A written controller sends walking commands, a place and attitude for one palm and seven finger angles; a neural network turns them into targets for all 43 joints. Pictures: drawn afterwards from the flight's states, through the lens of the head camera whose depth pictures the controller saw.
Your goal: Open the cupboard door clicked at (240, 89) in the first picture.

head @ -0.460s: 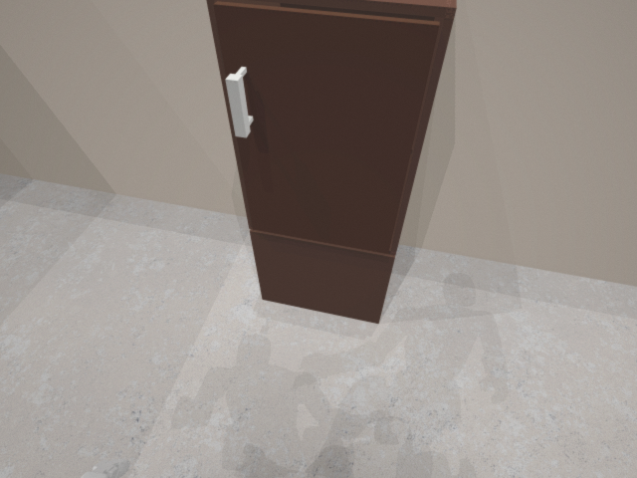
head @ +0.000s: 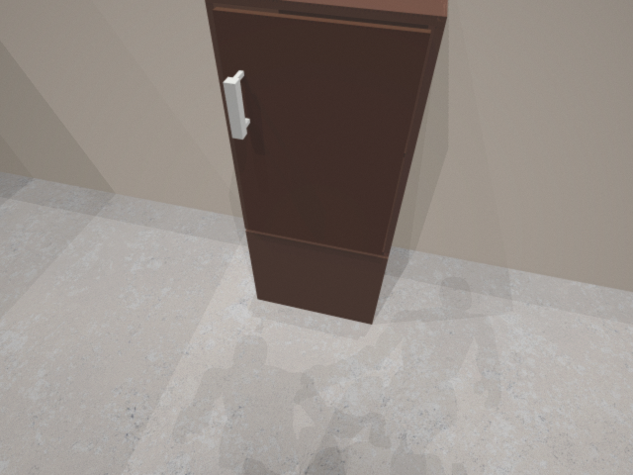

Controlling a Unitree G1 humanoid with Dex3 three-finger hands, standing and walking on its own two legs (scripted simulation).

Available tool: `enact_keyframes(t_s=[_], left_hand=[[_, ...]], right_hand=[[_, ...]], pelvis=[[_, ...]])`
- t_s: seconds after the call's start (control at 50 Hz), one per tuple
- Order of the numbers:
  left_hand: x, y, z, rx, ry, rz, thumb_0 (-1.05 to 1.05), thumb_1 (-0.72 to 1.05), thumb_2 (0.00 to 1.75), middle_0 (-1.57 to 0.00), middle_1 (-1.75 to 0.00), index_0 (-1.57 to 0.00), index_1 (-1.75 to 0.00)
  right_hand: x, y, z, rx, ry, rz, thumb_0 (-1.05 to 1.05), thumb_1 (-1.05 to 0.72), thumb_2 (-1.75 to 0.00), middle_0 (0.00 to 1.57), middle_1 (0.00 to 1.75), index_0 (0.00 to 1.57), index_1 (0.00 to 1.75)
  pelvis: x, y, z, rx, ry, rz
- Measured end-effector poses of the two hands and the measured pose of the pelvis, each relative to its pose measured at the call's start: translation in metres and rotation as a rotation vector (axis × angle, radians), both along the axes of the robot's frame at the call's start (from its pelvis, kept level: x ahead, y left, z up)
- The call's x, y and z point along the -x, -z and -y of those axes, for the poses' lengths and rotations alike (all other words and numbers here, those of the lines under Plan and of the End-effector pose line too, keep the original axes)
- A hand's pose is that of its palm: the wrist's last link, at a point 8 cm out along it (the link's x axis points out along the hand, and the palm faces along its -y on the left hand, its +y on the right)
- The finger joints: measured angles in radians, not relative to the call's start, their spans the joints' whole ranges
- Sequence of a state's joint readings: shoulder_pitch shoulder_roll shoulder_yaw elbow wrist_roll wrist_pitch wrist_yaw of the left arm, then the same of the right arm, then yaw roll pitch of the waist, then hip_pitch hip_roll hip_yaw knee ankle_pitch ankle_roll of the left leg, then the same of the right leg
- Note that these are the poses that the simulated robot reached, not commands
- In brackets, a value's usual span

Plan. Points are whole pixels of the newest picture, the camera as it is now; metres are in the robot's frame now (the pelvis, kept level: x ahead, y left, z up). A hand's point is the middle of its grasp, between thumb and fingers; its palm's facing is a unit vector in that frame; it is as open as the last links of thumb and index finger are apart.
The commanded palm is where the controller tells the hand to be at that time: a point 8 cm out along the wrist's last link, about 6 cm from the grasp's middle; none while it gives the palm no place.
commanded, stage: stand and wait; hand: left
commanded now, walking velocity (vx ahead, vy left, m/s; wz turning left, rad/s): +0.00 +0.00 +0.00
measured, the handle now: (239, 104) +0.79 +0.21 +0.07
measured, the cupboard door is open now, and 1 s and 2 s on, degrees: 0 0 0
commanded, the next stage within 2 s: look at it before walking up in 0.36 s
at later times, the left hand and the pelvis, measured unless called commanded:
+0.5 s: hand out of the picture +0.07 +0.23 -0.15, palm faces -0.03 -0.94 -0.33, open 7.4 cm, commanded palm none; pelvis -0.01 -0.01 +0.00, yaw +0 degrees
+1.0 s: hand out of the picture +0.06 +0.24 -0.16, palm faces -0.03 -0.94 -0.33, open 7.4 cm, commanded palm none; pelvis -0.01 -0.01 +0.00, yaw +0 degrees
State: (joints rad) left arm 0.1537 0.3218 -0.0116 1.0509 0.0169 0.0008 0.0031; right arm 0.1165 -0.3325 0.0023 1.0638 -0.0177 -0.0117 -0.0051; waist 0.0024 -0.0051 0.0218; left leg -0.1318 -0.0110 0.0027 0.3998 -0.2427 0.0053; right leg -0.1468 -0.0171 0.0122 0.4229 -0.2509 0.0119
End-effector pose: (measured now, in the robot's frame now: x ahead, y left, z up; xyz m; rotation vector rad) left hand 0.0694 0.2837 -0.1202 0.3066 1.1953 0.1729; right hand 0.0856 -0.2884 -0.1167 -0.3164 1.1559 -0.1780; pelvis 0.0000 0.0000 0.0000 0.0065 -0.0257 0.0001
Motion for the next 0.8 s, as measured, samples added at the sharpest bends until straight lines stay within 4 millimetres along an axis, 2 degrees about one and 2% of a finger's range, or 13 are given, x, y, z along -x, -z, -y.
enact_keyframes(t_s=[0.14,0.28,0.56,0.8], left_hand=[[0.013,-0.001,-0.002,-0.014,-0.012,-0.032,0.01,0.90,0.90,-0.20,-0.30,-0.20,-0.30],[0.014,-0.002,-0.001,-0.016,-0.008,-0.030,0.01,0.90,0.90,-0.20,-0.30,-0.20,-0.30],[0.005,-0.004,0.007,-0.004,0.003,0.006,0.01,0.90,0.90,-0.20,-0.30,-0.20,-0.30],[0.012,-0.003,0.005,-0.004,-0.004,-0.015,0.01,0.90,0.90,-0.20,-0.30,-0.20,-0.30]], right_hand=[[0.023,0.004,0.007,0.003,0.021,-0.058,0.01,-0.91,-0.90,0.21,0.30,0.20,0.30],[0.034,0.006,0.008,-0.004,0.031,-0.080,0.01,-0.91,-0.90,0.21,0.30,0.20,0.30],[0.032,0.005,0.005,-0.014,0.027,-0.055,0.01,-0.91,-0.90,0.21,0.30,0.20,0.30],[0.030,0.003,0.006,-0.010,0.022,-0.061,0.00,-0.91,-0.90,0.21,0.30,0.20,0.30]], pelvis=[[0.003,-0.001,0.003,0.000,-0.001,0.004],[0.007,-0.002,0.005,0.001,0.000,0.004],[0.009,-0.003,0.006,0.000,0.000,0.007],[0.009,-0.003,0.007,0.002,-0.001,0.001]])
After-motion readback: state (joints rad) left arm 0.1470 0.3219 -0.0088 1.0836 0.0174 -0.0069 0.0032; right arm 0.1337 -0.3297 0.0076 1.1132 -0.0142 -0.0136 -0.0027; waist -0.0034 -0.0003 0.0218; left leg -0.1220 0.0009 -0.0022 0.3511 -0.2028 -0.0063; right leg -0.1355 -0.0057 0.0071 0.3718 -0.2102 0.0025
